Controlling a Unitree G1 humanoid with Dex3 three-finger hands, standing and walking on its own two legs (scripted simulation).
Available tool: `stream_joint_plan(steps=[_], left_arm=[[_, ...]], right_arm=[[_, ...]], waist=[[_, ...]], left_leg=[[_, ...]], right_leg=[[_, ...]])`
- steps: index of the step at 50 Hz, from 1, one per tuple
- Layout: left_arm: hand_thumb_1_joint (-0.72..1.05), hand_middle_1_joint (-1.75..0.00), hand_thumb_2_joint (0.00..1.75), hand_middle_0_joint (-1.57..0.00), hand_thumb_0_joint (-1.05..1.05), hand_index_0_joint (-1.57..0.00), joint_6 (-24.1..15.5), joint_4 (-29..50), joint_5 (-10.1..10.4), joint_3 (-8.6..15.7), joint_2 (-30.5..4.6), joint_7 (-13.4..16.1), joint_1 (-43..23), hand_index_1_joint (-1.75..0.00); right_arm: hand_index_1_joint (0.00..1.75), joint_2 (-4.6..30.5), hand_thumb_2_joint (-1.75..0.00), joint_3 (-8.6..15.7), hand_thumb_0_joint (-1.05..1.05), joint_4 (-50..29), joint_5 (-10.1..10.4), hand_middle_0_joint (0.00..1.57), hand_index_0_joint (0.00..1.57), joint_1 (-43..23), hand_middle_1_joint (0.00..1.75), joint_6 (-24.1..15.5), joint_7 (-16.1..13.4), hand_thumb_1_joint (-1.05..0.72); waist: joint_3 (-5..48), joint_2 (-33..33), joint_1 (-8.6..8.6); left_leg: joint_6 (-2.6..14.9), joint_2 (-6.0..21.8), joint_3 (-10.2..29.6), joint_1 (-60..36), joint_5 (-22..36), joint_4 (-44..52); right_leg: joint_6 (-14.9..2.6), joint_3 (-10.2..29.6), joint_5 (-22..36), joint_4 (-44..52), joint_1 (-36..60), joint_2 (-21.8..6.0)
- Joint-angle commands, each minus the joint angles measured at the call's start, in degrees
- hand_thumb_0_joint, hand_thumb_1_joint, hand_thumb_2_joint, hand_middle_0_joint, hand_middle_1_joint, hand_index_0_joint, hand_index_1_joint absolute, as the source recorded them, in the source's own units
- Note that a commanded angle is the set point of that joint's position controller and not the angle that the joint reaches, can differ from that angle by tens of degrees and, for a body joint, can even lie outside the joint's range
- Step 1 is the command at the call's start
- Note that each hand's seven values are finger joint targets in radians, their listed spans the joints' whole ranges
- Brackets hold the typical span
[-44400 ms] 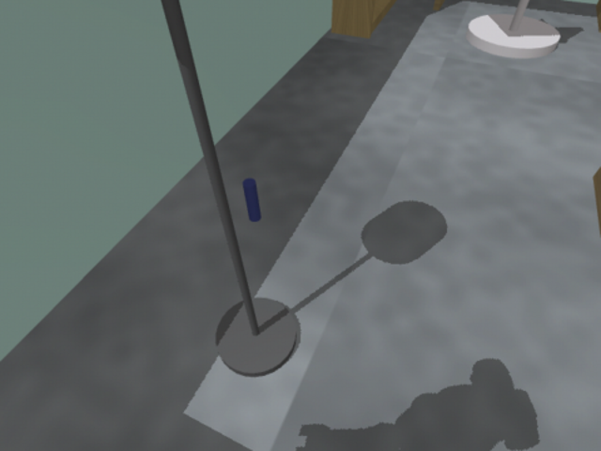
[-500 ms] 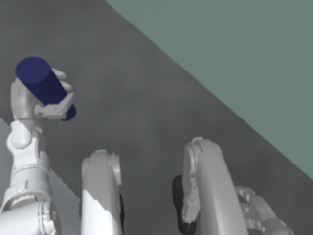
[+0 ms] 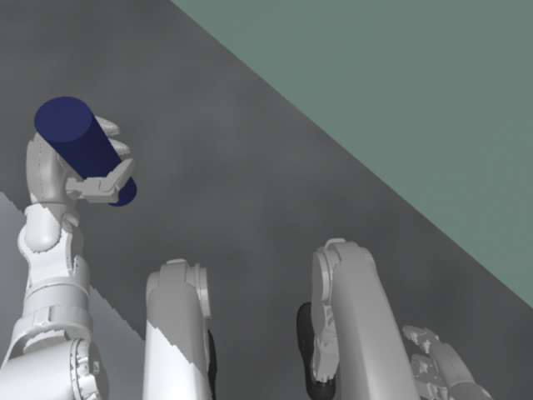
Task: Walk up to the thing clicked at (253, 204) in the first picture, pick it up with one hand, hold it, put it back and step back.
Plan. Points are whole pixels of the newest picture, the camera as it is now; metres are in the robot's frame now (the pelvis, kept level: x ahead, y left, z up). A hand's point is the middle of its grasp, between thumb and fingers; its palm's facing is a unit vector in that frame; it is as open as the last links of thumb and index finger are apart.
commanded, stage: lift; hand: left
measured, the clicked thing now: (97, 163) +0.45 +0.22 -0.03
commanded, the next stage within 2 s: hold in 1.88 s
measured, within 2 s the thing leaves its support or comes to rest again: neither
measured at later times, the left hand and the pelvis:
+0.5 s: hand (64, 143) +0.41 +0.20 +0.10, palm faces +0.04 -1.00 -0.03, open 7.4 cm; pelvis +0.01 +0.00 +0.10, yaw +1 degrees
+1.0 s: hand out of the picture +0.39 +0.20 +0.26, palm faces +0.06 -1.00 -0.03, open 7.4 cm; pelvis +0.05 +0.00 +0.24, yaw +2 degrees
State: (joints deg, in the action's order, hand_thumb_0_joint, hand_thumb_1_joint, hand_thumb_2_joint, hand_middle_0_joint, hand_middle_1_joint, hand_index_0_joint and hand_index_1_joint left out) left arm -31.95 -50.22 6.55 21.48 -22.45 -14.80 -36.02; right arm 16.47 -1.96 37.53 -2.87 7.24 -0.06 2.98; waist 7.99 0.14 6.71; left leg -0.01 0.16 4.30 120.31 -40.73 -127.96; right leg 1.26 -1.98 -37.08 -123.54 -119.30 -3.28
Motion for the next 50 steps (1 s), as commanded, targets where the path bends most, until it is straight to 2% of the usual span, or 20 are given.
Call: stream_joint_plan(steps=[1,6,7,15,16,18,19,22,24,26,27,31,34,37,39,41,44,46,49,50], left_arm=[[0.36,-1.4,1.21,-1.33,0.0,-1.35,-4.45,18.3,3.12,2.46,-12.71,-0.48,-18.46,-1.39],[0.38,-1.41,1.23,-1.33,0.0,-1.35,-2.13,22.52,4.19,0.68,-10.42,-0.46,-16.05,-1.39],[0.37,-1.4,1.22,-1.33,0.0,-1.35,-1.66,23.28,4.38,1.13,-11.27,-0.24,-16.03,-1.39],[0.43,-1.42,1.25,-1.33,0.0,-1.35,2.47,30.92,5.31,-1.95,-7.59,1.06,-9.21,-1.4],[0.43,-1.42,1.25,-1.33,0.0,-1.35,2.9,32.2,5.35,-1.05,-8.34,1.58,-8.41,-1.4],[0.44,-1.42,1.26,-1.33,0.0,-1.35,3.92,36.18,5.52,-2.8,-6.71,2.28,-7.77,-1.4],[0.46,-1.42,1.26,-1.33,0.0,-1.35,4.51,36.37,5.72,-1.4,-7.55,3.02,-6.3,-1.4],[0.45,-1.43,1.27,-1.33,0.0,-1.36,6.16,38.88,5.92,-2.08,-6.62,4.41,-3.3,-1.42],[0.42,-1.43,1.27,-1.32,0.0,-1.34,6.85,42.21,5.62,-2.7,-7.17,4.88,-3.08,-1.41],[0.42,-1.42,1.26,-1.32,0.0,-1.34,8.17,43.63,5.81,-4.89,-4.77,5.25,1.2,-1.41],[0.43,-1.43,1.26,-1.32,0.0,-1.35,8.52,44.98,6.08,-3.79,-5.54,5.69,2.79,-1.41],[0.43,-1.43,1.27,-1.32,0.0,-1.34,10.79,46.97,5.77,-6.69,-2.67,7.03,7.12,-1.41],[0.41,-1.44,1.27,-1.32,0.0,-1.34,12.04,49.88,6.27,-7.43,-2.08,7.72,9.9,-1.42],[0.37,-1.44,1.28,-1.32,0.0,-1.35,12.84,49.23,6.21,-6.3,-2.67,8.36,12.71,-1.43],[0.37,-1.44,1.27,-1.32,0.0,-1.34,12.46,49.71,6.44,-6.34,-2.25,8.79,11.33,-1.42],[0.37,-1.44,1.28,-1.32,0.0,-1.35,12.63,48.39,6.45,-8.0,-0.57,8.69,12.72,-1.43],[0.35,-1.44,1.28,-1.33,0.0,-1.35,12.33,48.33,6.17,-7.63,-1.73,8.42,12.66,-1.43],[0.34,-1.43,1.26,-1.32,0.0,-1.35,12.2,47.77,5.76,-10.33,0.09,7.49,12.86,-1.42],[0.35,-1.41,1.24,-1.31,0.0,-1.33,11.76,48.3,5.75,-9.08,-1.35,7.21,13.41,-1.4],[0.37,-1.41,1.24,-1.3,0.0,-1.33,11.71,47.58,5.61,-9.16,-1.25,7.13,13.85,-1.4]], right_arm=[[0.3,11.65,-0.9,4.9,0.0,-4.06,0.76,0.2,0.2,7.23,0.3,-1.18,-1.37,-0.92],[0.3,11.11,-0.9,5.05,0.0,-5.08,1.79,0.2,0.2,6.94,0.3,-1.48,-1.88,-0.91],[0.3,11.08,-0.9,5.13,0.0,-5.11,1.97,0.2,0.2,7.04,0.3,-1.51,-2.04,-0.91],[0.3,9.65,-0.89,5.56,0.0,-6.74,3.41,0.2,0.2,5.64,0.3,-2.28,-3.11,-0.9],[0.3,9.39,-0.9,5.47,0.0,-6.89,3.57,0.2,0.2,5.57,0.3,-2.33,-3.27,-0.9],[0.3,9.36,-0.89,5.74,0.0,-7.4,4.03,0.2,0.2,5.48,0.3,-2.45,-3.5,-0.9],[0.3,9.26,-0.89,5.72,0.0,-7.67,4.25,0.2,0.2,5.19,0.3,-2.48,-3.69,-0.89],[0.3,8.72,-0.89,5.9,0.0,-8.2,4.8,0.2,0.2,4.81,0.3,-2.74,-4.25,-0.89],[0.3,8.22,-0.89,5.99,0.0,-8.41,4.96,0.2,0.2,4.69,0.3,-2.87,-4.61,-0.89],[0.3,8.15,-0.89,6.11,0.0,-9.03,5.22,0.2,0.2,4.65,0.3,-3.08,-4.85,-0.89],[0.3,7.88,-0.89,6.03,0.0,-8.97,5.31,0.2,0.2,4.72,0.3,-3.16,-4.97,-0.89],[0.3,7.61,-0.89,6.14,0.0,-9.48,5.79,0.2,0.2,4.35,0.3,-3.52,-5.34,-0.89],[0.3,7.19,-0.89,6.09,0.0,-9.61,6.07,0.2,0.2,4.37,0.3,-4.09,-5.81,-0.89],[0.3,6.7,-0.89,5.78,0.0,-9.42,6.15,0.2,0.2,4.82,0.3,-4.33,-5.91,-0.89],[0.3,6.09,-0.89,5.56,0.0,-9.14,6.21,0.2,0.2,4.54,0.3,-4.66,-5.93,-0.89],[0.3,5.84,-0.89,5.48,0.0,-9.15,6.12,0.2,0.2,4.92,0.3,-4.96,-6.16,-0.89],[0.3,5.76,-0.89,5.46,0.0,-8.79,5.93,0.2,0.2,5.34,0.3,-5.39,-6.15,-0.89],[0.3,5.72,-0.89,5.4,0.0,-8.52,5.71,0.2,0.2,5.82,0.3,-5.76,-6.05,-0.89],[0.3,5.83,-0.89,5.48,0.0,-8.56,5.53,0.2,0.2,6.02,0.3,-5.94,-5.92,-0.89],[0.3,5.61,-0.89,5.36,0.0,-8.61,5.4,0.2,0.2,5.67,0.3,-5.97,-5.89,-0.89]], waist=[[40.75,10.86,-0.89],[40.09,9.56,-0.47],[40.45,8.64,-1.05],[37.51,6.87,-2.15],[37.61,6.57,-2.69],[37.76,7.71,-2.62],[37.45,7.47,-3.08],[35.99,5.3,-3.02],[36.94,6.22,-3.2],[37.55,6.03,-3.15],[38.55,5.69,-3.7],[35.38,5.48,-3.6],[34.04,5.07,-3.61],[31.06,4.07,-3.91],[28.48,3.81,-3.74],[26.71,2.68,-3.1],[25.41,3.3,-3.82],[24.75,4.84,-3.01],[24.42,6.6,-4.81],[24.15,6.47,-4.56]], left_leg=[[1.17,-1.15,-1.78,-28.35,8.75,20.29],[1.25,-0.98,-1.01,-30.24,8.18,22.88],[1.43,-1.03,-1.48,-29.72,7.84,23.04],[1.6,-0.77,-1.29,-33.3,4.75,28.6],[1.64,-0.76,-1.32,-34.13,5.44,29.23],[1.37,-0.57,-0.58,-37.46,5.92,31.61],[1.33,-0.44,-0.14,-38.21,5.11,32.8],[1.58,-0.32,-0.57,-39.7,4.7,34.98],[1.54,-0.31,-1.02,-42.26,6.33,36.23],[1.32,-0.25,-0.84,-45.52,9.75,37.94],[1.31,-0.36,-1.19,-46.48,11.93,38.51],[0.84,0.14,0.14,-53.39,13.59,43.55],[0.8,0.35,0.12,-57.08,15.85,46.29],[0.67,0.46,0.48,-59.58,18.45,49.27],[0.73,0.5,0.49,-60.52,16.85,51.57],[0.97,0.42,-0.4,-61.49,17.3,52.77],[0.95,0.2,-1.32,-63.83,19.09,54.82],[0.51,0.62,-0.9,-68.03,22.3,56.61],[-0.07,0.74,-0.6,-72.68,23.88,60.07],[-0.01,0.72,-0.71,-73.15,23.11,60.82]], right_leg=[[-3.76,-2.01,8.35,14.02,23.05,2.02],[-3.67,-1.9,8.3,16.61,24.65,1.99],[-3.6,-1.56,7.93,17.73,26.24,2.09],[-3.44,-0.68,5.41,24.55,30.72,2.19],[-3.37,-0.45,6.0,25.38,31.95,2.18],[-3.51,-0.65,6.65,26.46,32.54,2.07],[-3.43,-0.77,5.98,27.1,33.29,2.1],[-3.06,-0.12,5.76,30.96,37.23,2.22],[-3.03,0.43,7.17,32.89,39.79,2.29],[-3.06,0.16,10.12,34.32,42.8,2.31],[-2.97,0.22,11.85,35.41,45.74,2.38],[-3.02,-0.28,13.13,39.35,47.64,2.56],[-2.79,-0.42,15.29,42.8,51.33,2.81],[-2.61,-0.71,17.45,45.3,55.34,2.91],[-2.54,-0.49,16.46,47.31,56.51,3.08],[-2.39,-0.21,17.48,50.1,59.54,3.17],[-2.42,0.12,19.1,53.08,63.46,3.14],[-2.57,-0.3,21.36,53.87,63.26,3.12],[-2.74,-0.68,21.58,56.09,65.37,3.16],[-2.69,-0.7,21.1,56.97,66.28,3.24]])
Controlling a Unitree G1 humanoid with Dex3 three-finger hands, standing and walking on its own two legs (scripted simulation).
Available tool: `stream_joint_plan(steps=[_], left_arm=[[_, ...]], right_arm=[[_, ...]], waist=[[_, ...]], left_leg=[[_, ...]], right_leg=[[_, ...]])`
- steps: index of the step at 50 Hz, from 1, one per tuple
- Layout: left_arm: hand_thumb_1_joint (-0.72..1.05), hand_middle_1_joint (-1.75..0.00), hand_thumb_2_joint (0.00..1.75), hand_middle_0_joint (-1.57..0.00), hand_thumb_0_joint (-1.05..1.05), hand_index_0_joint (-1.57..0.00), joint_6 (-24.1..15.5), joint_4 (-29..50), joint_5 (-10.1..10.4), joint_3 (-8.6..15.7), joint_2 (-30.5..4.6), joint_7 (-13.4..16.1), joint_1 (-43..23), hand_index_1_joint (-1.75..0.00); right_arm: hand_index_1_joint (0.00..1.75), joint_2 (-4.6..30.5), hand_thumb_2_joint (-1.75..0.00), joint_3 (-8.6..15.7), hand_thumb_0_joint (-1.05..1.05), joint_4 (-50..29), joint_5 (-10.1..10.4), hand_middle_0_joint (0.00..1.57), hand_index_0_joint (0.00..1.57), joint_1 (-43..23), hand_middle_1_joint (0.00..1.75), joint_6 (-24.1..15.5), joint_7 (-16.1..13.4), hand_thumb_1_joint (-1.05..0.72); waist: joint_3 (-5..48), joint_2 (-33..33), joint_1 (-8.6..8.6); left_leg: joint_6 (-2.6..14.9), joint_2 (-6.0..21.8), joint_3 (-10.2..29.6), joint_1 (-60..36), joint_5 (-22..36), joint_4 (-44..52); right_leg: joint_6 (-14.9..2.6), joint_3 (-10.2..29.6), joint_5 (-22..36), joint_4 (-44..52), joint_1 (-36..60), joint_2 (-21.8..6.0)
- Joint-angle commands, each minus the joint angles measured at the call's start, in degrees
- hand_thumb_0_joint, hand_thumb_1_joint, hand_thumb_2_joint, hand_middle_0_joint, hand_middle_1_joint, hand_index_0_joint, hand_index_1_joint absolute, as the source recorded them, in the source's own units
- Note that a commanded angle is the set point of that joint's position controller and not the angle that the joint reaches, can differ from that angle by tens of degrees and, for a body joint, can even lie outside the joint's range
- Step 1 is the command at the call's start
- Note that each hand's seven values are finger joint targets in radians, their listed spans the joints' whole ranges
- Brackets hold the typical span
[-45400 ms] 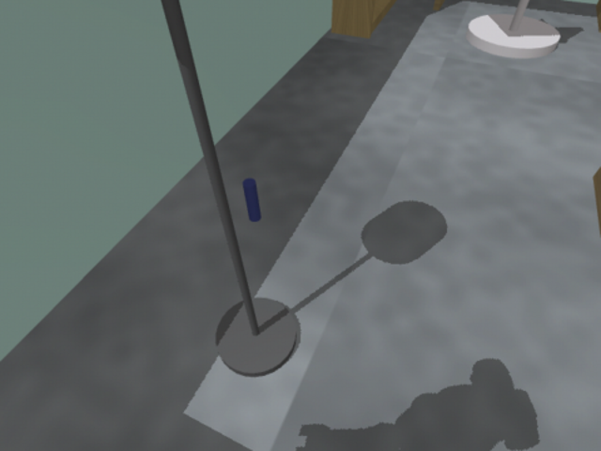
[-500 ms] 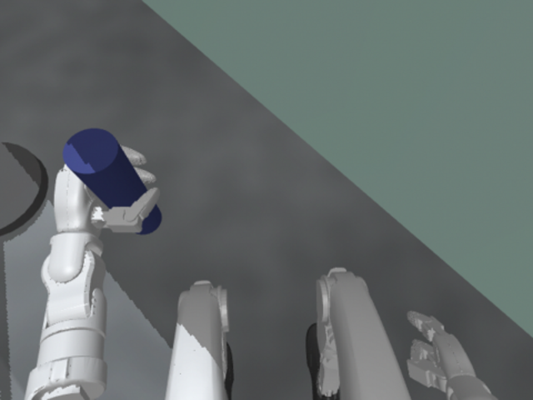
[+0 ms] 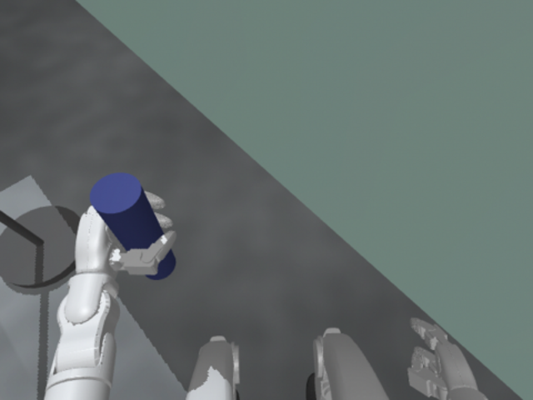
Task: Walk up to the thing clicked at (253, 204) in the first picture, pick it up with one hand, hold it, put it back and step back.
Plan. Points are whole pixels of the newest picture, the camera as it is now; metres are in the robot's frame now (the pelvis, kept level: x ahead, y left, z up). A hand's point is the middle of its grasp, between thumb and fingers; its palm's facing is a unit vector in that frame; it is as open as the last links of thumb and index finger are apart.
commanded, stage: lift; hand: left
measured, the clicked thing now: (141, 235) +0.35 +0.19 +0.02
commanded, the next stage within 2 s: hold in 0.88 s
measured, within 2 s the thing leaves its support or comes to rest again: neither
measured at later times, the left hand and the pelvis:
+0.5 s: hand (133, 213) +0.35 +0.18 +0.10, palm faces +0.01 -1.00 -0.01, open 7.4 cm; pelvis +0.01 +0.00 +0.07, yaw +0 degrees
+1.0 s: hand (131, 189) +0.36 +0.17 +0.13, palm faces -0.01 -1.00 +0.01, open 7.4 cm; pelvis +0.03 +0.00 +0.09, yaw +0 degrees
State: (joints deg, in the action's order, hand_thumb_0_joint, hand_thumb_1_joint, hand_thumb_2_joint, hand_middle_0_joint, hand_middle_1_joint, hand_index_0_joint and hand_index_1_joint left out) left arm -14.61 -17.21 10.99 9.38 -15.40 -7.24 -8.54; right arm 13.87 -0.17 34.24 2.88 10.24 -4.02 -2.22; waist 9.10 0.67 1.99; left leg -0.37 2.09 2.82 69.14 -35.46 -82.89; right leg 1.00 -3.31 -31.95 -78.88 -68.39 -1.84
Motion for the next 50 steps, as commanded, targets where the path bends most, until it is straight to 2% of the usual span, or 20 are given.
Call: stream_joint_plan(steps=[1,4,6,7,8,12,14,15,18,20,21,24,27,30,35,38,40,45,49,50], left_arm=[[0.37,-1.42,1.24,-1.31,0.0,-1.34,-5.81,15.89,1.27,2.48,-8.09,-0.38,-15.5,-1.4],[0.36,-1.43,1.26,-1.33,0.0,-1.35,-6.13,15.53,2.0,3.82,-7.95,0.12,-14.46,-1.42],[0.35,-1.43,1.26,-1.33,0.0,-1.35,-6.44,14.79,2.22,3.93,-7.85,0.21,-14.81,-1.42],[0.37,-1.43,1.27,-1.33,0.0,-1.35,-6.3,13.49,2.33,3.37,-6.81,0.24,-13.6,-1.42],[0.39,-1.43,1.27,-1.33,0.0,-1.35,-6.38,13.2,2.16,4.02,-7.42,0.27,-12.97,-1.42],[0.38,-1.45,1.29,-1.35,0.0,-1.37,-7.03,12.73,1.37,2.0,-6.56,-0.05,-13.64,-1.44],[0.4,-1.43,1.28,-1.34,0.0,-1.36,-7.05,12.02,1.52,2.24,-6.53,-0.43,-13.53,-1.42],[0.4,-1.43,1.27,-1.33,0.0,-1.35,-6.97,12.89,1.64,1.06,-5.65,-0.66,-13.35,-1.42],[0.4,-1.44,1.28,-1.33,0.0,-1.35,-7.03,12.8,1.79,2.79,-7.35,-0.85,-14.35,-1.43],[0.38,-1.43,1.28,-1.32,0.0,-1.34,-7.24,12.23,1.96,2.46,-6.79,-0.99,-14.03,-1.43],[0.38,-1.44,1.28,-1.33,0.0,-1.35,-7.2,11.65,2.32,3.66,-7.37,-0.84,-14.04,-1.43],[0.4,-1.42,1.29,-1.3,0.0,-1.32,-7.81,11.54,2.34,3.27,-6.62,-1.08,-14.68,-1.42],[0.45,-1.42,1.3,-1.3,0.0,-1.31,-8.03,9.14,2.03,2.69,-6.44,-1.83,-15.18,-1.41],[0.44,-1.42,1.29,-1.29,0.0,-1.31,-8.4,8.89,2.16,2.34,-6.27,-2.9,-14.58,-1.41],[0.44,-1.39,1.28,-1.27,0.0,-1.29,-8.96,9.22,2.54,2.74,-6.12,-3.48,-15.66,-1.39],[0.46,-1.4,1.29,-1.28,0.0,-1.29,-8.93,8.6,2.84,4.02,-6.62,-3.42,-15.03,-1.39],[0.44,-1.41,1.29,-1.28,0.0,-1.3,-9.23,8.11,2.52,3.54,-6.6,-3.55,-15.51,-1.4],[0.44,-1.41,1.29,-1.28,0.0,-1.3,-9.83,6.9,2.29,2.77,-5.81,-4.1,-16.9,-1.4],[0.45,-1.41,1.28,-1.28,0.0,-1.3,-10.07,6.58,2.6,3.45,-6.29,-4.71,-15.88,-1.4],[0.45,-1.38,1.21,-1.29,0.0,-1.31,-9.93,5.62,2.58,2.81,-5.41,-4.78,-14.98,-1.37]], right_arm=[[0.3,8.07,-0.89,3.48,0.0,-5.55,-0.37,0.2,0.2,2.71,0.3,-2.05,-0.71,-0.89],[0.3,7.78,-0.89,3.1,0.0,-5.49,-0.42,0.2,0.2,2.4,0.3,-2.39,-0.65,-0.89],[0.3,7.86,-0.89,3.18,0.0,-5.55,-0.29,0.2,0.2,2.17,0.3,-2.37,-0.8,-0.9],[0.3,7.77,-0.89,3.11,0.0,-5.39,-0.35,0.2,0.2,2.57,0.3,-2.37,-0.91,-0.89],[0.3,7.92,-0.89,3.14,0.0,-5.48,-0.5,0.2,0.2,2.44,0.3,-2.46,-0.92,-0.89],[0.3,7.85,-0.89,3.03,0.0,-5.5,-0.76,0.2,0.2,2.51,0.3,-2.3,-0.95,-0.9],[0.3,7.81,-0.89,3.13,0.0,-5.51,-0.76,0.2,0.2,2.76,0.3,-2.36,-0.98,-0.89],[0.3,7.46,-0.89,2.95,0.0,-5.6,-0.8,0.2,0.2,3.23,0.3,-2.37,-0.98,-0.9],[0.3,7.63,-0.89,2.88,0.0,-5.13,-0.9,0.2,0.2,3.76,0.3,-2.44,-1.24,-0.9],[0.3,7.2,-0.89,2.68,0.0,-5.3,-0.88,0.2,0.2,3.29,0.3,-2.46,-1.16,-0.89],[0.3,7.13,-0.89,2.6,0.0,-5.26,-0.77,0.2,0.2,3.4,0.3,-2.47,-1.26,-0.9],[0.3,7.09,-0.89,2.63,0.0,-4.88,-1.07,0.2,0.2,3.44,0.3,-2.39,-1.29,-0.89],[0.3,7.29,-0.89,2.72,0.0,-4.77,-1.05,0.2,0.2,3.05,0.3,-2.41,-1.48,-0.88],[0.3,7.24,-0.89,2.81,0.0,-4.55,-1.2,0.2,0.2,3.36,0.3,-2.43,-1.4,-0.89],[0.3,6.86,-0.89,2.55,0.0,-4.49,-1.26,0.2,0.2,2.79,0.3,-2.15,-1.55,-0.88],[0.3,6.68,-0.89,2.52,0.0,-3.64,-1.43,0.2,0.2,3.78,0.3,-2.2,-1.73,-0.89],[0.3,6.62,-0.89,2.51,0.0,-3.47,-1.62,0.2,0.2,3.72,0.3,-2.01,-1.85,-0.89],[0.3,6.77,-0.89,2.65,0.0,-3.29,-1.6,0.2,0.2,2.83,0.3,-1.74,-1.78,-0.88],[0.3,7.37,-0.89,2.96,0.0,-3.36,-1.55,0.2,0.2,2.71,0.3,-1.49,-1.59,-0.88],[0.3,7.35,-0.89,3.02,0.0,-3.4,-1.54,0.2,0.2,2.64,0.3,-1.44,-1.53,-0.9]], waist=[[22.78,5.37,0.39],[21.03,5.28,-0.23],[19.43,3.86,0.21],[19.44,3.15,0.73],[19.07,3.03,0.18],[17.38,3.4,0.32],[16.6,3.22,0.27],[17.7,3.96,0.27],[17.52,3.23,-0.09],[16.3,2.03,-0.02],[15.4,1.14,-0.19],[15.39,2.59,-0.31],[12.05,2.52,0.19],[14.2,2.71,-0.12],[12.74,2.28,-0.13],[14.9,1.92,-0.49],[14.0,1.29,0.09],[11.0,2.36,-0.18],[11.77,4.09,-1.06],[11.84,3.61,-0.8]], left_leg=[[0.56,-1.35,0.44,-21.96,16.97,16.39],[0.42,-1.3,0.86,-23.53,15.28,19.4],[0.59,-1.32,0.7,-23.82,13.61,20.86],[0.61,-1.31,0.69,-24.27,15.18,21.12],[0.55,-1.33,0.67,-24.89,15.53,21.95],[0.38,-1.19,0.53,-27.75,16.33,24.78],[0.44,-1.16,0.24,-28.67,15.45,25.99],[0.26,-1.1,0.09,-30.32,16.99,26.35],[0.16,-1.05,-0.01,-32.14,19.08,27.56],[0.54,-1.28,-0.45,-31.56,18.17,28.51],[0.63,-1.3,-0.46,-31.44,18.12,29.25],[0.3,-1.14,-0.38,-33.74,18.94,30.65],[0.45,-1.21,-0.99,-33.88,16.55,32.17],[0.28,-1.06,-0.82,-36.17,19.06,32.98],[0.49,-1.41,-1.75,-36.79,19.62,34.14],[0.48,-1.43,-2.13,-38.25,24.18,33.63],[0.63,-1.49,-2.27,-38.25,25.38,33.76],[0.52,-1.36,-2.26,-40.15,23.36,35.75],[-0.4,-0.9,-1.24,-43.02,25.46,37.62],[-0.5,-0.89,-1.01,-43.19,26.26,37.78]], right_leg=[[-2.33,0.8,15.8,13.7,17.15,1.78],[-2.24,0.65,14.43,15.55,18.51,1.85],[-2.04,0.77,13.26,17.4,19.86,1.95],[-1.9,0.66,14.81,17.81,20.86,1.95],[-2.02,0.45,14.89,18.16,21.67,2.06],[-2.07,0.23,15.63,20.16,23.35,2.16],[-2.05,0.28,14.91,21.6,24.38,2.26],[-2.07,0.24,16.12,21.97,25.3,2.28],[-2.08,0.19,17.67,23.4,27.7,2.28],[-1.88,0.51,17.51,25.1,30.11,2.29],[-1.77,0.48,17.4,25.61,31.25,2.31],[-2.0,0.38,17.71,26.34,31.07,2.33],[-1.99,0.77,16.18,28.15,31.36,2.31],[-2.05,0.56,18.21,28.92,33.89,2.25],[-1.87,1.06,19.42,30.94,36.88,2.16],[-1.79,1.37,23.87,31.17,39.76,2.05],[-1.62,1.46,25.47,31.63,40.55,2.08],[-1.76,1.35,23.21,33.01,39.59,1.96],[-2.25,0.35,22.89,32.57,39.52,2.43],[-2.28,0.25,23.31,32.61,39.85,2.49]])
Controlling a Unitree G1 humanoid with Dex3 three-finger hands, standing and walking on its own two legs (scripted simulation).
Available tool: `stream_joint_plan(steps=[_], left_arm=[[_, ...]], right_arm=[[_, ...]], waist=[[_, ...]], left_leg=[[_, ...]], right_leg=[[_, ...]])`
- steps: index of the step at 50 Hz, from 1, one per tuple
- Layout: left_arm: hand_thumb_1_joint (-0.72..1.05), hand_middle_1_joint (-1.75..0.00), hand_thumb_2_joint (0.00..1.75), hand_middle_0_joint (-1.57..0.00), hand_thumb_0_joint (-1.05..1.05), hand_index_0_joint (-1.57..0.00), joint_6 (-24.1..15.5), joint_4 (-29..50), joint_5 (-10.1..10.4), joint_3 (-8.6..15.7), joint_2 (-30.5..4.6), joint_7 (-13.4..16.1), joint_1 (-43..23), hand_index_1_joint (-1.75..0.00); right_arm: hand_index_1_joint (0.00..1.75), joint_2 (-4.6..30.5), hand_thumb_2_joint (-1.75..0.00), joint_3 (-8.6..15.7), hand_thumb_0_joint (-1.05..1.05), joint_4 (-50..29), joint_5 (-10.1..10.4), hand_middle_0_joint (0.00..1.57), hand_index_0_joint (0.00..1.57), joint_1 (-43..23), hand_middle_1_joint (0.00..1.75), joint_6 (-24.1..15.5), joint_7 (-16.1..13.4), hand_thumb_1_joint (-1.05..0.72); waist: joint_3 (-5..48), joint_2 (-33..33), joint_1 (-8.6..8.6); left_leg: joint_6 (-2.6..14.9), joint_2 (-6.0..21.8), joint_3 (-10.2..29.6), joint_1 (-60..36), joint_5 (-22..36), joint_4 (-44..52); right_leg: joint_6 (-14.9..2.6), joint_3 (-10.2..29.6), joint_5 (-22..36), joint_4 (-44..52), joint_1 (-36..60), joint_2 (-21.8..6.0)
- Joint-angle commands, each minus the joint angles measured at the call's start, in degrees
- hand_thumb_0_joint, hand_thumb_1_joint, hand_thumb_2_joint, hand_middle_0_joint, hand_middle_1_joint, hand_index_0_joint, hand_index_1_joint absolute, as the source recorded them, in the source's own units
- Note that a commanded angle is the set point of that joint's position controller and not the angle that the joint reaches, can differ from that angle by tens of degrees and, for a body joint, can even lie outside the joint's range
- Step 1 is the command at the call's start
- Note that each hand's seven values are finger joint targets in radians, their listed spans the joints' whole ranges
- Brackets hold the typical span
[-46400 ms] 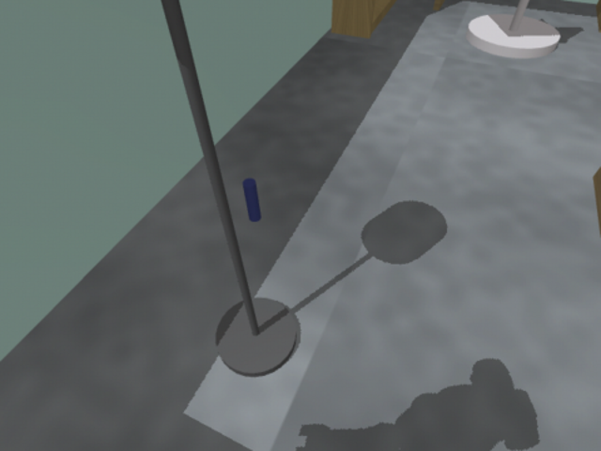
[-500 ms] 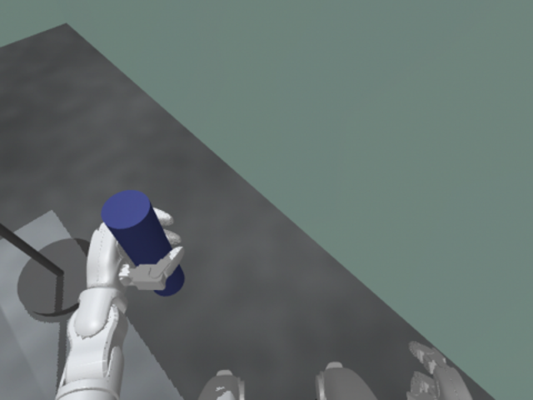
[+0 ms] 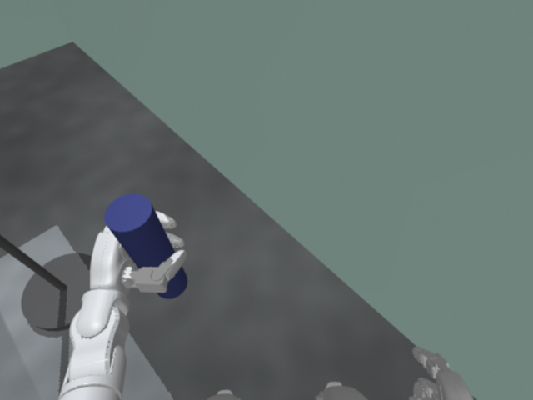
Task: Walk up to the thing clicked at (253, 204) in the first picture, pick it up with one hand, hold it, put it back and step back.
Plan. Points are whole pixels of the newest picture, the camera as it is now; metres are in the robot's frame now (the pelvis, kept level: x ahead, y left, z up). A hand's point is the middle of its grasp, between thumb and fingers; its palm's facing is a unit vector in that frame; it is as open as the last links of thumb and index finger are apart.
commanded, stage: hold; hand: left
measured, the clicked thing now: (153, 254) +0.33 +0.18 +0.03
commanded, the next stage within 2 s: none
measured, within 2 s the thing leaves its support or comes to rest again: neither
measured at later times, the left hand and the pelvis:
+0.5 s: hand (157, 248) +0.33 +0.17 +0.06, palm faces -0.01 -1.00 +0.01, open 7.4 cm; pelvis +0.01 +0.00 +0.01, yaw +0 degrees
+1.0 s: hand (157, 249) +0.32 +0.17 +0.06, palm faces +0.00 -1.00 +0.01, open 7.4 cm; pelvis +0.00 +0.00 +0.02, yaw +0 degrees
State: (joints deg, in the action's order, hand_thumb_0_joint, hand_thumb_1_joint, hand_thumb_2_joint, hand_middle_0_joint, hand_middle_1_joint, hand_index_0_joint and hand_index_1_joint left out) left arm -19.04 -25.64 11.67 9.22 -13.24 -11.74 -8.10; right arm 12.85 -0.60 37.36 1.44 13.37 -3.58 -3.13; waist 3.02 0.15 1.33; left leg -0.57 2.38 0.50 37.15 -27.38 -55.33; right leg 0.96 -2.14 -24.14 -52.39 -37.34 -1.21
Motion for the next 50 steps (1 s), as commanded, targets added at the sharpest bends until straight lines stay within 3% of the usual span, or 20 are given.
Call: stream_joint_plan(steps=[1,4,7,12,15,21,24,25,26,27,30,31,34,38,40,41,42,45,46,50], left_arm=[[0.44,-1.38,1.2,-1.29,0.0,-1.31,-5.39,14.56,2.19,3.32,-7.58,-0.22,-16.12,-1.37],[0.43,-1.39,1.21,-1.29,0.0,-1.31,-5.3,14.29,2.54,3.5,-7.32,-0.02,-16.54,-1.37],[0.44,-1.37,1.2,-1.28,0.0,-1.29,-5.65,15.2,2.27,3.8,-7.74,0.09,-16.94,-1.36],[0.45,-1.39,1.21,-1.29,0.0,-1.31,-5.49,14.59,1.95,3.11,-7.38,-0.12,-17.31,-1.38],[0.45,-1.39,1.2,-1.29,0.0,-1.31,-5.61,14.41,1.8,3.19,-7.6,-0.12,-17.46,-1.37],[0.43,-1.39,1.21,-1.28,0.0,-1.3,-5.3,14.31,1.98,3.54,-7.1,0.19,-15.36,-1.38],[0.43,-1.39,1.22,-1.28,0.0,-1.3,-5.03,14.62,1.66,2.55,-6.86,-0.01,-16.4,-1.38],[0.45,-1.38,1.21,-1.28,0.0,-1.3,-5.1,14.83,1.95,3.81,-7.73,0.14,-17.31,-1.37],[0.44,-1.38,1.2,-1.27,0.0,-1.29,-5.26,15.53,1.9,2.46,-6.64,0.1,-17.61,-1.36],[0.46,-1.38,1.2,-1.28,0.0,-1.3,-5.31,15.2,1.97,3.61,-7.68,0.01,-18.05,-1.36],[0.43,-1.39,1.21,-1.28,0.0,-1.3,-5.33,15.31,2.09,2.92,-6.79,0.19,-17.36,-1.38],[0.44,-1.39,1.21,-1.28,0.0,-1.3,-5.56,16.93,1.93,3.96,-8.39,0.13,-18.37,-1.38],[0.44,-1.37,1.21,-1.26,0.0,-1.28,-4.85,14.68,2.18,0.81,-4.79,-0.39,-16.79,-1.36],[0.42,-1.37,1.2,-1.27,0.0,-1.29,-5.15,14.73,1.79,4.19,-8.75,-0.14,-19.62,-1.36],[0.44,-1.39,1.22,-1.28,0.0,-1.3,-5.18,13.48,1.73,2.61,-6.36,0.01,-17.84,-1.38],[0.44,-1.39,1.23,-1.28,0.0,-1.29,-5.37,14.5,1.79,3.91,-7.57,0.22,-18.78,-1.38],[0.48,-1.39,1.23,-1.28,0.0,-1.29,-5.33,12.9,1.71,4.75,-7.98,0.43,-17.56,-1.38],[0.49,-1.42,1.26,-1.3,0.0,-1.32,-5.7,13.83,1.53,4.43,-8.13,0.26,-17.39,-1.4],[0.45,-1.41,1.25,-1.29,0.0,-1.31,-5.83,13.95,1.44,2.66,-6.68,0.04,-17.85,-1.4],[0.46,-1.39,1.23,-1.29,0.0,-1.31,-6.18,14.76,1.32,4.1,-8.56,0.16,-19.92,-1.38]], right_arm=[[0.3,8.19,-0.89,3.4,0.0,-6.41,-0.23,0.2,0.2,0.07,0.3,-1.79,-0.5,-0.9],[0.3,7.99,-0.89,3.25,0.0,-6.68,-0.18,0.2,0.2,-0.69,0.3,-1.69,-0.63,-0.9],[0.3,7.63,-0.89,3.2,0.0,-6.12,-0.42,0.2,0.2,0.12,0.3,-1.51,-0.75,-0.9],[0.3,7.72,-0.89,3.31,0.0,-5.87,-0.48,0.2,0.2,-0.06,0.3,-1.36,-0.97,-0.89],[0.3,7.72,-0.89,3.28,0.0,-6.22,-0.36,0.2,0.2,-0.81,0.3,-1.19,-0.8,-0.9],[0.3,7.75,-0.9,3.37,0.0,-6.2,-0.37,0.2,0.2,-0.69,0.3,-0.86,-0.82,-0.9],[0.3,7.73,-0.89,3.37,0.0,-6.46,-0.26,0.2,0.2,-1.27,0.3,-0.92,-0.61,-0.89],[0.3,7.79,-0.89,3.43,0.0,-6.2,-0.33,0.2,0.2,-0.96,0.3,-0.85,-0.68,-0.89],[0.3,7.88,-0.89,3.41,0.0,-6.58,-0.23,0.2,0.2,-1.64,0.3,-0.97,-0.59,-0.89],[0.3,7.69,-0.89,3.32,0.0,-6.47,-0.35,0.2,0.2,-1.77,0.3,-1.08,-0.67,-0.89],[0.3,7.83,-0.9,3.36,0.0,-6.66,-0.25,0.2,0.2,-1.8,0.3,-1.38,-0.73,-0.9],[0.3,7.74,-0.9,3.32,0.0,-6.76,-0.26,0.2,0.2,-1.92,0.3,-1.42,-0.73,-0.9],[0.3,8.05,-0.9,3.49,0.0,-6.3,-0.24,0.2,0.2,-1.32,0.3,-1.27,-0.69,-0.89],[0.3,7.5,-0.9,3.24,0.0,-5.93,-0.4,0.2,0.2,-1.79,0.3,-1.24,-0.83,-0.89],[0.3,7.2,-0.9,3.0,0.0,-6.22,-0.45,0.2,0.2,-2.43,0.3,-1.34,-0.68,-0.89],[0.3,7.37,-0.9,3.24,0.0,-5.95,-0.58,0.2,0.2,-1.67,0.3,-1.38,-0.64,-0.89],[0.3,7.46,-0.9,3.25,0.0,-5.92,-0.51,0.2,0.2,-1.81,0.3,-1.25,-0.72,-0.88],[0.3,7.67,-0.9,3.33,0.0,-6.1,-0.54,0.2,0.2,-1.82,0.3,-1.2,-0.65,-0.89],[0.3,7.47,-0.9,3.19,0.0,-6.0,-0.52,0.2,0.2,-2.05,0.3,-1.12,-0.7,-0.89],[0.3,7.51,-0.9,3.34,0.0,-5.77,-0.55,0.2,0.2,-1.6,0.3,-1.32,-0.55,-0.89]], waist=[[18.75,3.63,-0.09],[17.03,2.01,0.2],[19.17,1.72,0.11],[17.95,1.53,0.45],[15.64,2.38,0.12],[17.48,2.38,-0.37],[14.67,2.91,0.09],[15.4,2.44,-0.05],[14.05,2.21,0.05],[14.34,2.64,-0.06],[15.76,0.99,0.11],[15.49,2.32,-0.41],[14.54,0.95,0.79],[15.05,0.74,0.14],[12.46,0.72,0.05],[15.48,2.25,-0.31],[15.1,0.98,-0.49],[15.99,1.82,-0.6],[15.29,2.27,-0.08],[16.37,3.89,-0.46]], left_leg=[[-0.21,-1.14,1.12,-11.37,19.28,9.79],[0.33,-1.45,0.43,-10.13,17.41,10.19],[0.46,-1.61,0.03,-11.2,20.71,9.52],[0.63,-1.75,-0.29,-11.85,20.53,10.19],[0.44,-1.67,-0.01,-11.97,18.88,11.51],[0.24,-1.56,-0.01,-13.88,21.64,12.19],[0.23,-1.51,-0.04,-13.37,18.69,13.32],[0.25,-1.41,0.21,-13.36,18.65,13.35],[0.3,-1.46,0.17,-13.11,16.65,14.1],[0.37,-1.5,0.08,-13.25,16.25,13.89],[0.69,-1.71,-0.26,-13.85,17.15,13.78],[0.61,-1.77,-0.32,-14.18,17.59,13.84],[0.35,-1.39,0.32,-14.85,18.87,14.44],[0.96,-1.91,-0.48,-13.46,17.68,13.72],[0.93,-1.9,-0.55,-13.08,15.55,14.51],[0.74,-1.91,-0.64,-14.3,17.39,14.13],[0.83,-2.08,-0.8,-13.61,17.48,14.12],[0.75,-1.94,-0.77,-14.41,18.8,14.32],[0.66,-1.97,-0.79,-14.87,18.62,14.39],[0.35,-1.67,-0.2,-15.37,18.78,14.91]], right_leg=[[-2.2,-0.85,16.59,6.36,9.53,1.92],[-1.86,-0.34,16.52,7.54,10.83,1.82],[-1.66,-0.07,19.99,7.72,12.8,1.62],[-1.49,0.24,20.53,8.84,13.37,1.44],[-1.69,-0.07,18.16,9.36,12.96,1.52],[-1.77,-0.26,20.28,9.75,15.08,1.63],[-1.85,-0.34,17.66,10.49,13.69,1.71],[-1.8,-0.4,17.43,10.62,14.24,1.7],[-1.82,-0.39,15.98,10.95,13.76,1.73],[-1.74,-0.31,15.55,11.11,13.58,1.7],[-1.44,0.05,17.21,11.62,15.96,1.44],[-1.53,0.09,17.35,11.62,15.27,1.46],[-1.72,-0.52,17.93,11.47,14.89,1.78],[-1.21,0.3,18.3,12.54,15.98,1.18],[-1.32,0.22,16.04,12.87,14.61,1.19],[-1.44,0.24,17.59,12.55,15.95,1.24],[-1.35,0.23,17.91,12.81,16.68,1.16],[-1.54,0.31,19.09,12.42,16.87,1.22],[-1.56,0.21,18.79,12.58,16.2,1.3],[-1.83,-0.07,17.83,12.16,16.27,1.54]])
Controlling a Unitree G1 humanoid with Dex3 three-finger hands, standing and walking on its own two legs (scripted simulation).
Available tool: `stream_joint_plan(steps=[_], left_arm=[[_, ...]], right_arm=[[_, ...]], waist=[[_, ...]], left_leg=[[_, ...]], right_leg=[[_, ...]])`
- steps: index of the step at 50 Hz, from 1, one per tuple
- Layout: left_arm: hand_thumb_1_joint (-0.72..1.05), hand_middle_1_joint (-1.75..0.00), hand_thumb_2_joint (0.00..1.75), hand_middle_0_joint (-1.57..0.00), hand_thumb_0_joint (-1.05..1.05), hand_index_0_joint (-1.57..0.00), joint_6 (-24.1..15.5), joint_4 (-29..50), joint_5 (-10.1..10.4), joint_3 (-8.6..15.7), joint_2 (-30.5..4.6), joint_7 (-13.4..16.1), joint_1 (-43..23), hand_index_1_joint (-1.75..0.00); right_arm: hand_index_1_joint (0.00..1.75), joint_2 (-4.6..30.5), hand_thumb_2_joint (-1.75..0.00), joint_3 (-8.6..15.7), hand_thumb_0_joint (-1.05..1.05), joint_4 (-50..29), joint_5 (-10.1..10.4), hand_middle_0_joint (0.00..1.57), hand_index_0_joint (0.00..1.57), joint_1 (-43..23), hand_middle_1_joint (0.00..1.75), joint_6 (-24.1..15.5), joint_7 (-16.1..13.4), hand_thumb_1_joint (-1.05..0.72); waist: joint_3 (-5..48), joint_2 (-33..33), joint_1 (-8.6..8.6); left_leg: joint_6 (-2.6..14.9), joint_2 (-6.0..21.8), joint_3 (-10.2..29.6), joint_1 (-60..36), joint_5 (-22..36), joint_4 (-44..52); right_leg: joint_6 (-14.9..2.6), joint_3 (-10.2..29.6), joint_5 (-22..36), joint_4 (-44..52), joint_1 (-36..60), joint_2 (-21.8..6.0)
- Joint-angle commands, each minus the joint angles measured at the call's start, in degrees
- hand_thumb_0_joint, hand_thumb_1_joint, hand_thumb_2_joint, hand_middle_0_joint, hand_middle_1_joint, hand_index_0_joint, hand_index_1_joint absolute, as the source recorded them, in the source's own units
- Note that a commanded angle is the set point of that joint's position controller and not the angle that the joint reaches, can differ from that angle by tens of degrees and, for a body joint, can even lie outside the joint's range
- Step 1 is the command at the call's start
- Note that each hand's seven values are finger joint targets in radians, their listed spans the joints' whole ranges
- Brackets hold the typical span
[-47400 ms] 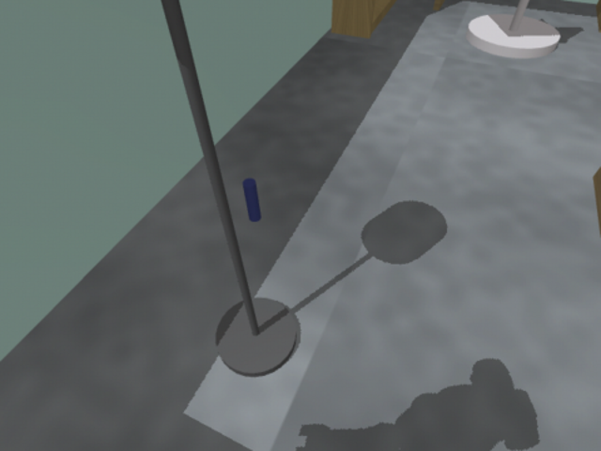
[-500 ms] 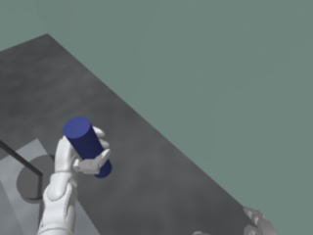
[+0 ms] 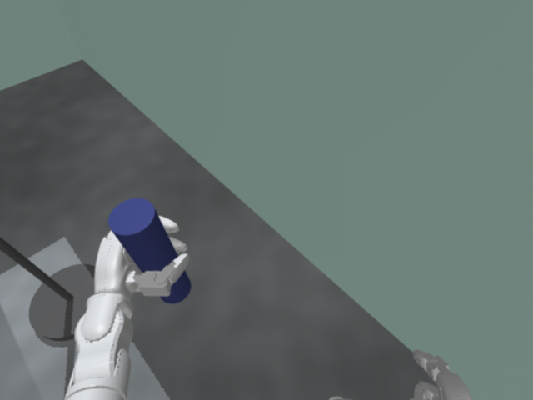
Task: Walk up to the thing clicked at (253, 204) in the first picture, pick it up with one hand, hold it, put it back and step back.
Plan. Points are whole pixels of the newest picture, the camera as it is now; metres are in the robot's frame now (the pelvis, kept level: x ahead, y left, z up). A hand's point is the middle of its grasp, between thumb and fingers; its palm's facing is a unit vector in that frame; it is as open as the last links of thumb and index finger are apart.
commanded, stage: hold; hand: left
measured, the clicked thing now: (157, 258) +0.33 +0.18 +0.04
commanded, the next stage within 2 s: crouch in 1.58 s
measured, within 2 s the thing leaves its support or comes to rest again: neither
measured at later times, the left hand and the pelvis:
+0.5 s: hand (158, 257) +0.32 +0.18 +0.05, palm faces +0.00 -1.00 +0.01, open 7.4 cm; pelvis +0.00 +0.00 +0.00, yaw +0 degrees
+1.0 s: hand (157, 255) +0.32 +0.18 +0.05, palm faces +0.00 -1.00 +0.01, open 7.4 cm; pelvis +0.00 +0.01 +0.00, yaw +0 degrees
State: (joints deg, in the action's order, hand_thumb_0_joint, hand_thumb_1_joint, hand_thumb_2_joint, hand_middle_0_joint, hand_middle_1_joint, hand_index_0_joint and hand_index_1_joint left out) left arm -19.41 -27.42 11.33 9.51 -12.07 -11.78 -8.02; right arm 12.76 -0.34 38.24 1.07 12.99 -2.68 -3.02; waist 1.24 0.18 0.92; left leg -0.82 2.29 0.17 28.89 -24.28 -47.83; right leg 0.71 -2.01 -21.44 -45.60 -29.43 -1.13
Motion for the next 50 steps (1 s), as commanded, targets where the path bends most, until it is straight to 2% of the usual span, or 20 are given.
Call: stream_joint_plan(steps=[1,9,10,13,14,17,20,21,23,24,26,29,32,35,38,40,41,44,48,50], left_arm=[[0.45,-1.4,1.23,-1.29,0.0,-1.31,-5.82,15.79,1.85,2.65,-8.15,0.2,-19.53,-1.39],[0.48,-1.39,1.23,-1.28,0.0,-1.3,-5.82,14.47,1.56,1.45,-7.66,-0.06,-20.56,-1.38],[0.47,-1.4,1.24,-1.29,0.0,-1.31,-6.0,14.76,1.66,2.99,-8.93,0.21,-19.75,-1.39],[0.47,-1.41,1.25,-1.31,0.0,-1.32,-5.74,14.41,1.79,3.58,-9.02,0.76,-19.54,-1.41],[0.46,-1.42,1.25,-1.31,0.0,-1.32,-5.66,15.03,1.97,2.24,-7.55,0.77,-18.96,-1.41],[0.43,-1.41,1.25,-1.29,0.0,-1.31,-5.25,13.51,1.42,3.82,-9.22,1.5,-19.12,-1.4],[0.47,-1.42,1.26,-1.3,0.0,-1.32,-5.1,10.8,1.38,2.07,-7.03,1.11,-17.74,-1.41],[0.46,-1.42,1.27,-1.3,0.0,-1.32,-5.26,11.75,1.4,3.29,-8.39,1.1,-18.99,-1.41],[0.45,-1.44,1.26,-1.32,0.0,-1.34,-5.55,13.83,1.31,0.83,-7.06,0.61,-20.12,-1.43],[0.44,-1.44,1.27,-1.32,0.0,-1.34,-5.66,14.82,1.32,2.13,-8.58,0.6,-20.24,-1.43],[0.44,-1.39,1.22,-1.28,0.0,-1.3,-5.95,16.07,1.45,2.08,-8.68,0.59,-20.43,-1.38],[0.41,-1.4,1.24,-1.28,0.0,-1.3,-5.64,13.26,1.86,1.25,-6.69,0.84,-19.7,-1.39],[0.42,-1.4,1.24,-1.28,0.0,-1.29,-6.33,13.19,1.75,3.34,-8.64,1.0,-20.61,-1.4],[0.45,-1.4,1.26,-1.27,0.0,-1.29,-6.29,13.28,1.6,1.28,-6.94,0.71,-18.7,-1.39],[0.48,-1.42,1.26,-1.3,0.0,-1.31,-6.53,16.3,0.96,2.21,-9.29,0.82,-21.21,-1.41],[0.45,-1.42,1.26,-1.3,0.0,-1.32,-6.54,16.29,1.41,1.52,-8.01,0.84,-21.71,-1.42],[0.44,-1.42,1.26,-1.3,0.0,-1.31,-6.01,11.91,1.56,1.76,-7.23,1.01,-19.19,-1.42],[0.47,-1.42,1.27,-1.29,0.0,-1.31,-6.11,13.55,1.48,2.67,-8.38,1.57,-21.88,-1.41],[0.48,-1.43,1.28,-1.3,0.0,-1.31,-5.75,11.96,1.24,1.95,-7.22,1.69,-18.52,-1.42],[0.48,-1.4,1.27,-1.28,0.0,-1.29,-6.25,15.23,1.08,2.09,-8.73,1.39,-21.62,-1.39]], right_arm=[[0.3,7.39,-0.9,2.88,0.0,-6.98,-0.16,0.2,0.2,-1.49,0.3,-2.19,-0.62,-0.9],[0.3,7.91,-0.9,3.14,0.0,-6.5,-0.23,0.2,0.2,-1.24,0.3,-2.54,-0.54,-0.89],[0.3,7.82,-0.9,3.08,0.0,-6.5,-0.19,0.2,0.2,-1.37,0.3,-2.62,-0.6,-0.89],[0.3,7.69,-0.9,2.97,0.0,-6.65,-0.11,0.2,0.2,-1.32,0.3,-2.35,-0.74,-0.89],[0.3,7.55,-0.9,2.85,0.0,-6.77,-0.06,0.2,0.2,-1.28,0.3,-2.41,-0.67,-0.9],[0.3,7.87,-0.9,3.08,0.0,-6.51,0.06,0.2,0.2,-1.28,0.3,-2.32,-0.57,-0.89],[0.3,7.49,-0.9,2.9,0.0,-6.56,-0.08,0.2,0.2,-1.62,0.3,-2.41,-0.4,-0.89],[0.3,7.82,-0.9,3.23,0.0,-6.27,0.03,0.2,0.2,-1.35,0.3,-2.37,-0.32,-0.89],[0.3,7.81,-0.9,3.04,0.0,-7.03,0.12,0.2,0.2,-1.95,0.3,-2.52,-0.14,-0.89],[0.3,8.15,-0.9,3.28,0.0,-6.86,0.07,0.2,0.2,-1.35,0.3,-2.62,-0.14,-0.89],[0.3,7.74,-0.9,3.1,0.0,-6.89,-0.01,0.2,0.2,-1.31,0.3,-2.72,-0.12,-0.89],[0.3,7.56,-0.9,2.98,0.0,-6.11,-0.1,0.2,0.2,-0.56,0.3,-3.07,-0.09,-0.9],[0.3,8.02,-0.9,3.31,0.0,-6.1,-0.12,0.2,0.2,-1.09,0.3,-2.98,-0.03,-0.89],[0.3,7.78,-0.9,3.1,0.0,-6.18,-0.3,0.2,0.2,-0.77,0.3,-2.95,-0.11,-0.89],[0.3,7.82,-0.9,3.18,0.0,-6.54,-0.12,0.2,0.2,-0.99,0.3,-2.7,-0.12,-0.89],[0.3,7.5,-0.9,2.88,0.0,-6.54,-0.08,0.2,0.2,-1.8,0.3,-2.92,-0.06,-0.89],[0.3,7.62,-0.9,2.86,0.0,-6.26,-0.04,0.2,0.2,-1.41,0.3,-2.93,-0.2,-0.89],[0.3,7.71,-0.9,2.95,0.0,-6.24,0.03,0.2,0.2,-1.63,0.3,-2.92,-0.32,-0.89],[0.3,7.96,-0.9,3.15,0.0,-6.44,0.05,0.2,0.2,-1.41,0.3,-3.09,-0.12,-0.89],[0.3,8.21,-0.9,3.4,0.0,-6.5,0.02,0.2,0.2,-1.24,0.3,-2.95,0.03,-0.88]], waist=[[17.12,2.37,0.32],[16.26,1.25,0.7],[17.11,1.4,0.04],[17.64,1.44,-0.01],[17.06,0.55,0.1],[16.31,1.4,-0.19],[13.19,0.26,0.4],[14.35,1.75,0.24],[13.64,2.64,0.57],[16.41,3.52,0.22],[18.35,4.24,-0.04],[16.72,2.05,1.08],[15.69,1.61,0.27],[17.12,0.87,0.51],[18.37,2.42,-0.09],[16.11,3.32,0.28],[15.64,1.44,0.74],[14.95,1.23,0.69],[15.5,1.32,0.08],[17.11,4.05,0.19]], left_leg=[[0.77,-1.58,0.14,-6.83,14.82,7.4],[0.93,-1.56,0.11,-6.53,13.81,7.65],[0.95,-1.76,-0.02,-6.27,14.52,7.38],[0.96,-1.96,-0.25,-6.56,15.24,7.38],[1.03,-1.83,-0.15,-6.58,15.35,7.58],[0.84,-1.66,-0.05,-6.46,14.84,8.35],[1.02,-1.54,0.07,-4.46,11.98,8.71],[0.98,-1.68,-0.16,-5.12,11.94,8.71],[0.8,-1.49,0.3,-5.89,10.68,9.71],[0.61,-1.41,0.46,-7.35,11.94,9.5],[0.42,-1.42,0.57,-8.28,14.6,8.76],[0.66,-1.47,0.5,-7.02,15.87,7.9],[0.98,-1.59,0.22,-5.87,13.87,7.75],[1.01,-1.73,0.07,-6.42,15.13,7.53],[0.95,-1.96,-0.17,-6.98,14.66,7.84],[0.87,-1.83,-0.03,-6.53,12.24,8.47],[0.98,-1.81,-0.03,-5.95,12.46,8.11],[1.09,-1.82,-0.07,-5.64,10.59,8.53],[0.8,-1.44,0.47,-6.11,12.34,8.93],[0.4,-1.33,0.53,-7.44,14.36,8.77]], right_leg=[[-1.42,-0.23,14.62,5.68,8.27,1.52],[-1.45,-0.28,14.03,6.06,7.59,1.48],[-1.4,-0.15,14.7,6.08,8.69,1.33],[-1.3,0.0,15.61,6.58,9.78,1.28],[-1.25,-0.11,15.72,6.66,9.96,1.32],[-1.53,-0.28,14.77,6.57,9.14,1.48],[-1.47,-0.4,12.24,6.85,7.71,1.55],[-1.56,-0.27,12.34,6.98,7.57,1.41],[-1.63,-0.54,11.09,6.81,7.23,1.56],[-1.73,-0.63,11.92,6.44,7.8,1.61],[-1.76,-0.74,13.74,6.17,8.48,1.69],[-1.59,-0.67,15.29,5.96,8.14,1.63],[-1.48,-0.4,13.73,6.32,7.14,1.43],[-1.4,-0.26,15.28,6.22,8.78,1.32],[-1.52,-0.09,14.86,6.72,9.47,1.24],[-1.53,-0.17,12.57,6.94,7.98,1.3],[-1.45,-0.27,12.86,6.97,7.87,1.42],[-1.42,-0.25,11.3,7.4,7.5,1.28],[-1.63,-0.76,12.42,6.49,7.81,1.62],[-1.86,-0.72,13.54,5.91,7.35,1.7]])
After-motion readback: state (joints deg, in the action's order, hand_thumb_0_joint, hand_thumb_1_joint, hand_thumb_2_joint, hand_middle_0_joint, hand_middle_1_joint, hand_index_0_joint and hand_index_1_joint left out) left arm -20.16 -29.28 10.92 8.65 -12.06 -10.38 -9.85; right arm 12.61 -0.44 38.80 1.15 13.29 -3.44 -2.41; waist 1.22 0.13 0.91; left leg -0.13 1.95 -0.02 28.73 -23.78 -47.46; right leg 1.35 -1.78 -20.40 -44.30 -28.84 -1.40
